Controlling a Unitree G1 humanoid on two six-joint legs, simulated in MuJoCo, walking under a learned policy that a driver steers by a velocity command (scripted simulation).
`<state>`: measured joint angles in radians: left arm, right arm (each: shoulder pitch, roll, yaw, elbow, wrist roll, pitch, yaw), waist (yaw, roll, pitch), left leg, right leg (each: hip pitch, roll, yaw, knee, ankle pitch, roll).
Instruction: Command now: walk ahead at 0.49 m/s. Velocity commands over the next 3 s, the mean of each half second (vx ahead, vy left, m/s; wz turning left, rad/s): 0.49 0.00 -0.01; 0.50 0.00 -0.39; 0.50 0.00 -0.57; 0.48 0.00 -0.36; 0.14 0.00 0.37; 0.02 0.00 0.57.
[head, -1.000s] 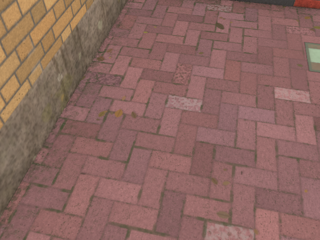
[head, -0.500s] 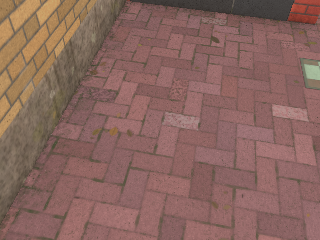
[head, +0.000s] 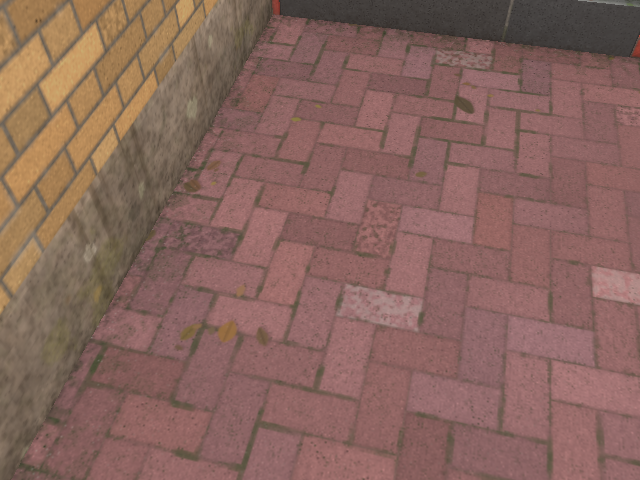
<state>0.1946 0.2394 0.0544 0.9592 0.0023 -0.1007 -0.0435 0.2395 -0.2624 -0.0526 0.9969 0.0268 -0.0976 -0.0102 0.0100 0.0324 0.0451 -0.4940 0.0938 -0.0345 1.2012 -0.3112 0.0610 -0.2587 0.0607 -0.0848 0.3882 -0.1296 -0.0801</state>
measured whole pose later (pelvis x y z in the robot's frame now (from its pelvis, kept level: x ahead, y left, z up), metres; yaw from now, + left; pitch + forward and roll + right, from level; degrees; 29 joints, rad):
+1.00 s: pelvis +0.56 +0.00 -0.02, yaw -15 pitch +2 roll +1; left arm 0.10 0.27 0.08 0.77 -0.02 -0.06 -0.04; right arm 0.28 -0.27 -0.05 0.94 0.01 -0.08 -0.01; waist -0.02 0.00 0.05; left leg -0.17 0.05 0.07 1.06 -0.50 -0.02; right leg -0.50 0.05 -0.06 0.63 -0.18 -0.11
